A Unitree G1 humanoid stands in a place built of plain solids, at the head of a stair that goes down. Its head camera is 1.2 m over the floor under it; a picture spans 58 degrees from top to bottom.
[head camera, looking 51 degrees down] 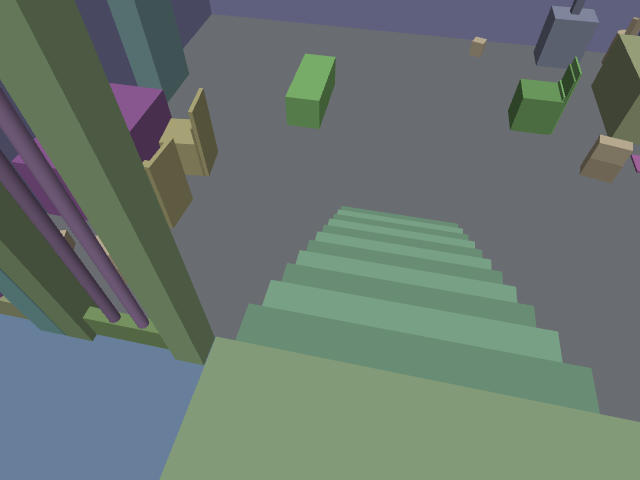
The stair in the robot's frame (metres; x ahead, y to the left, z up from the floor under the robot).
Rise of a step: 0.19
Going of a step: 0.24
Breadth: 1.20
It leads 12 degrees to the right of straight ahead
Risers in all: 12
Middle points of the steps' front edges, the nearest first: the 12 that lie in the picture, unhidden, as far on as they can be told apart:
0.47 -0.27 0.00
0.70 -0.32 -0.19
0.93 -0.37 -0.38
1.16 -0.42 -0.57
1.39 -0.47 -0.76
1.62 -0.52 -0.95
1.86 -0.57 -1.14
2.09 -0.62 -1.34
2.32 -0.67 -1.53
2.55 -0.71 -1.72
2.78 -0.76 -1.91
3.01 -0.81 -2.10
